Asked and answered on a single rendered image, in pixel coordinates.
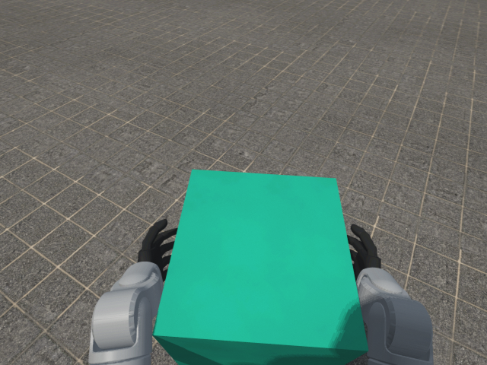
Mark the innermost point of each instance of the carton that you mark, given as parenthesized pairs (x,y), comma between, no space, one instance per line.
(260,274)

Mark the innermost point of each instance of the right robot hand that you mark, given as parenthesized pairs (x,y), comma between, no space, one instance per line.
(366,255)

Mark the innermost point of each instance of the left robot forearm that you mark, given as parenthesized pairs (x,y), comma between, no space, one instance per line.
(121,326)

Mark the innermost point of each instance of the right robot forearm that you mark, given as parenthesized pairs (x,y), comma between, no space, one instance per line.
(399,329)

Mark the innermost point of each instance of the left robot hand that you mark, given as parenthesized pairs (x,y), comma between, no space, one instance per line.
(152,250)

